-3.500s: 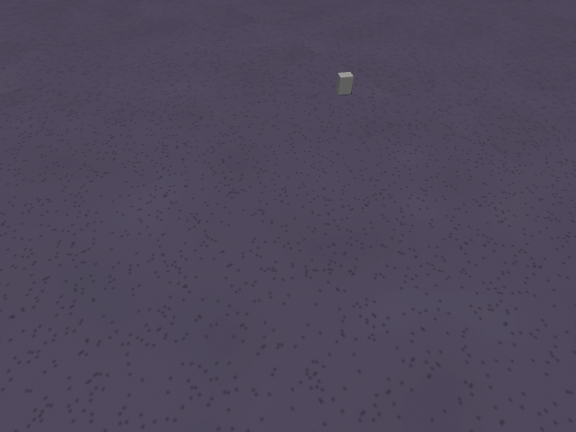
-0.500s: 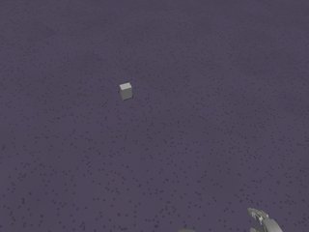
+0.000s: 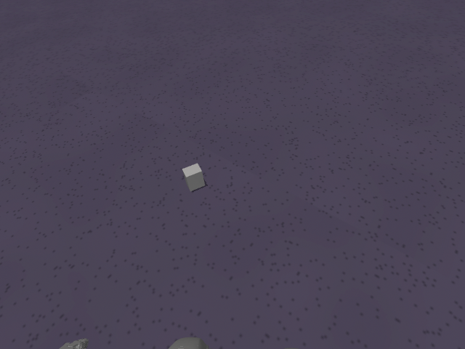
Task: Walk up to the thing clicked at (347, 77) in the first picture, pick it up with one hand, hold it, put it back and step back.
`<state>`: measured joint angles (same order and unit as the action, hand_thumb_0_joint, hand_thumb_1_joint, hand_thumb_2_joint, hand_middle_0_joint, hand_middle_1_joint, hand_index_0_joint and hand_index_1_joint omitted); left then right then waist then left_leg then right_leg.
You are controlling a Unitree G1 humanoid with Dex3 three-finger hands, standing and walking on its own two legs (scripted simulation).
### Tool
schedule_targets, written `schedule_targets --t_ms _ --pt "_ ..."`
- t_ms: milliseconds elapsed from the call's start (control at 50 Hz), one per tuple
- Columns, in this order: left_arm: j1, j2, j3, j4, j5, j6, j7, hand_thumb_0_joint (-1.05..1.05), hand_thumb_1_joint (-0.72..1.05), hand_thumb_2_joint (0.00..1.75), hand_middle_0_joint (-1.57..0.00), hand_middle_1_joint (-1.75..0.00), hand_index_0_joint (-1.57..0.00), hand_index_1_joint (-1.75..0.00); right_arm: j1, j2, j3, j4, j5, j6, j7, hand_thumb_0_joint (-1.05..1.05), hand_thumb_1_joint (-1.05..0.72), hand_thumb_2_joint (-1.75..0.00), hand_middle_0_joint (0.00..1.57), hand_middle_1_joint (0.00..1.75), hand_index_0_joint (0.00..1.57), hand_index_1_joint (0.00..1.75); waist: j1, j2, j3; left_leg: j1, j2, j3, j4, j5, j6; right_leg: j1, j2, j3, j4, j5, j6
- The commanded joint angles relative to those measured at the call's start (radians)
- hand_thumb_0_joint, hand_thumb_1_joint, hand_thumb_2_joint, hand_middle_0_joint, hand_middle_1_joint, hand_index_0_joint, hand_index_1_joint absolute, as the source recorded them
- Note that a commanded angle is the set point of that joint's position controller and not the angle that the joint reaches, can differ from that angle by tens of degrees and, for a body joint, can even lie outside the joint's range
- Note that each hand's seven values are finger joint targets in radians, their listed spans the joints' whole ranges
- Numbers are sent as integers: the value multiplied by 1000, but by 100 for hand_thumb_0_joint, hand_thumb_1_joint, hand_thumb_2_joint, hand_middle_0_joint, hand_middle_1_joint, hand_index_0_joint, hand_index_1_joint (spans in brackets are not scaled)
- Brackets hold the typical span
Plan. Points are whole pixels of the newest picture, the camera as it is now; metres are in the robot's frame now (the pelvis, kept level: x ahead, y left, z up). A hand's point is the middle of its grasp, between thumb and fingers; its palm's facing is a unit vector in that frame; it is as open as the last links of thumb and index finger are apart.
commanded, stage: walk up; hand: left
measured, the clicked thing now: (193, 177) +1.03 +0.26 -0.71
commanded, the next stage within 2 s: none
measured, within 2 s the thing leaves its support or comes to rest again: neither
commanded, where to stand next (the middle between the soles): +0.70 +0.09 m, yaw +0 degrees
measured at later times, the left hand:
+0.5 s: hand (83, 307) +0.23 +0.34 -0.16, palm faces +0.00 -0.94 -0.33, open 7.4 cm
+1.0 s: hand (120, 214) +0.43 +0.30 -0.11, palm faces +0.00 -0.91 -0.42, open 7.4 cm
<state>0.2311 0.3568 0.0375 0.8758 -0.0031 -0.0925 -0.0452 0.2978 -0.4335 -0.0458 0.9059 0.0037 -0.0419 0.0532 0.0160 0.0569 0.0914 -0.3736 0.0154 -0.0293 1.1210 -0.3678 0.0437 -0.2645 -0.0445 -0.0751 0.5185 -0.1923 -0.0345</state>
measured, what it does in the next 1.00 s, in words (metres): walks ahead: left foot, then right foot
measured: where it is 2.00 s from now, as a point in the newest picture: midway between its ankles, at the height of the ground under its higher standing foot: (224, 243)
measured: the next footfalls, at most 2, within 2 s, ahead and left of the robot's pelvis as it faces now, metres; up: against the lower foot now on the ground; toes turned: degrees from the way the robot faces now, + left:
left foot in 0.32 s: +0.27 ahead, +0.18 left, +0.00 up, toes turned +7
right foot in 0.80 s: +0.46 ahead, -0.08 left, +0.00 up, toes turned -5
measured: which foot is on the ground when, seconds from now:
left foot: up 0.00-0.30, down 0.32-0.82, up 0.84-1.00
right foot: down 0.00-0.34, up 0.36-0.78, down 0.80-1.00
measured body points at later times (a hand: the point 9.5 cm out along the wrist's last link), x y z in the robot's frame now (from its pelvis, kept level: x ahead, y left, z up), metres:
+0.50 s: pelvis +0.19 +0.07 +0.00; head +0.20 +0.10 +0.45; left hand +0.23 +0.39 -0.13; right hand +0.28 -0.25 -0.09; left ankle +0.23 +0.17 -0.74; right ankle +0.18 -0.08 -0.67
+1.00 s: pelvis +0.36 +0.03 +0.00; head +0.37 -0.01 +0.45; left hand +0.43 +0.34 -0.09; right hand +0.42 -0.29 -0.14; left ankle +0.36 +0.18 -0.67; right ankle +0.42 -0.08 -0.74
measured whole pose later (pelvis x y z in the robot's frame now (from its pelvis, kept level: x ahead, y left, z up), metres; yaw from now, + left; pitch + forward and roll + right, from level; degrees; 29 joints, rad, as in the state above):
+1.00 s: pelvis +0.36 +0.03 +0.00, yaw -1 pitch -4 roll +1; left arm 0.27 0.36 0.04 0.87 0.00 -0.09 -0.04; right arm 0.30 -0.44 -0.05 0.88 -0.01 -0.03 0.06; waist 0.02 0.08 0.09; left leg -0.42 0.04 -0.01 1.05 -0.35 0.04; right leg -0.26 -0.03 -0.06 0.51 -0.18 -0.03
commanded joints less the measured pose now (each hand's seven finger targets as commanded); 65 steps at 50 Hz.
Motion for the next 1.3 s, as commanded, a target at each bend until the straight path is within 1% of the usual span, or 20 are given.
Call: schedule_targets --t_ms 0,80,180,280,300,340,360,440,560,740,780,800,820,840,900,960,1140,1240,1260,1280 --pt "22 292 79 -59 0 -30 21 0 90 90 -20 -30 -20 -30 76 -158 -63 -46 -7 -6 3 0 -90 -90 20 30 20 30 -20 -195 -33 -123 35 -48 -84 130 -25 55 -180 175 -305 -6 -142" --pt "30 313 93 -75 11 -35 18 0 90 90 -20 -30 -20 -30 -20 -162 -71 -73 -21 -3 23 0 -90 -90 20 30 20 30 -1 -191 7 -188 70 -26 -281 177 -64 56 -217 166 -372 -197 -169" --pt "86 319 97 -61 10 -29 15 0 90 90 -20 -30 -20 -30 -131 -137 -65 -104 -28 -26 35 0 -90 -90 20 30 20 30 40 -181 -10 -71 100 30 -524 268 -41 94 -221 109 -264 -48 -149" --pt "52 311 82 -73 14 -14 19 0 90 90 -20 -30 -20 -30 63 -204 -99 -39 -32 -38 19 0 -90 -90 20 30 20 30 -84 -41 -94 302 43 68 -573 154 8 -56 -180 81 40 16 -108" --pt "95 256 62 -69 11 -9 19 0 90 90 -20 -30 -20 -30 169 -254 -117 -12 -40 -45 5 0 -90 -90 20 30 20 30 -133 125 -150 432 90 -37 -663 -27 48 -144 -87 3 339 54 -76" --pt "159 258 60 -57 -2 5 30 0 90 90 -20 -30 -20 -30 145 -347 -134 -64 -15 -53 -7 0 -90 -90 20 30 20 30 -102 200 -154 497 421 -654 -877 -167 214 -421 63 72 666 -362 -24" --pt "108 300 59 -46 8 7 37 0 90 90 -20 -30 -20 -30 114 -324 -133 -65 -2 -48 -9 0 -90 -90 20 30 20 30 -95 129 -86 415 424 -621 -873 -131 239 -439 12 124 710 -327 -30" --pt "167 269 55 4 -13 18 16 0 90 90 -20 -30 -20 -30 1 -221 -80 -92 1 -63 -22 0 -90 -90 20 30 20 30 -14 92 -8 196 235 -153 -866 218 83 -261 -43 174 548 -119 -3" --pt "53 247 56 -33 9 27 -9 0 90 90 -20 -30 -20 -30 18 -233 -89 -117 -11 -67 -23 0 -90 -90 20 30 20 30 -45 85 7 233 267 -98 -918 119 196 -307 -76 107 328 -63 47" --pt "65 222 66 -4 9 -1 -8 0 90 90 -20 -30 -20 -30 3 -218 -79 -147 -3 -43 -21 0 -90 -90 20 30 20 30 6 -9 -73 156 204 20 -657 292 122 66 2 6 -10 101 8" --pt "220 312 105 29 17 -13 13 0 90 90 -20 -30 -20 -30 60 -142 -49 -152 -6 -41 -19 0 -90 -90 20 30 20 30 80 -234 -188 16 93 101 -275 214 72 342 -57 128 -94 -88 -32" --pt "256 388 123 15 16 -18 26 0 90 90 -20 -30 -20 -30 107 -89 -28 -160 -7 -37 -15 0 -90 -90 20 30 20 30 75 -387 -212 -159 -14 106 -86 -142 25 416 -299 520 -192 -274 -87" --pt "210 412 119 0 8 -14 25 0 90 90 -20 -30 -20 -30 88 -187 -53 -137 -10 -23 -22 0 -90 -90 20 30 20 30 76 -284 -153 -256 -22 56 4 -171 7 368 -389 728 -285 -411 -190" --pt "175 405 114 -15 0 -8 25 0 90 90 -20 -30 -20 -30 46 -232 -66 -124 -16 -18 -30 0 -90 -90 20 30 20 30 70 -243 -102 -264 25 8 36 -166 6 278 -401 746 -296 -425 -237" --pt "84 320 88 -42 -8 -12 32 0 90 90 -20 -30 -20 -30 83 -192 -61 -69 2 -10 -20 0 -90 -90 20 30 20 30 10 -179 -27 -200 67 -55 -30 -8 7 141 -248 397 -279 -201 -130" --pt "74 307 81 -56 1 -22 29 0 90 90 -20 -30 -20 -30 107 -166 -61 -55 -12 4 -5 0 -90 -90 20 30 20 30 -8 -214 -31 -136 59 -14 -91 80 -15 58 -197 261 -293 -105 -141" --pt "125 332 95 -74 14 -15 21 0 90 90 -20 -30 -20 -30 -56 -156 -73 -100 -34 -9 25 0 -90 -90 20 30 20 30 38 -191 1 -113 92 36 -439 151 -51 38 -217 210 -286 -286 -172" --pt "37 323 79 -95 12 0 21 0 90 90 -20 -30 -20 -30 64 -185 -93 -57 -36 -32 12 0 -90 -90 20 30 20 30 -67 -97 -48 214 43 87 -560 130 -15 -138 -187 151 -80 -307 -132" --pt "61 275 62 -99 17 2 21 0 90 90 -20 -30 -20 -30 161 -213 -103 -28 -35 -39 0 0 -90 -90 20 30 20 30 -110 16 -106 359 33 47 -612 53 4 -186 -135 103 118 -197 -100" --pt "125 185 33 -95 8 5 17 0 90 90 -20 -30 -20 -30 213 -284 -123 -26 -45 -48 -14 0 -90 -90 20 30 20 30 -117 276 -129 435 209 -251 -792 -189 60 -312 -16 -5 445 -180 -36"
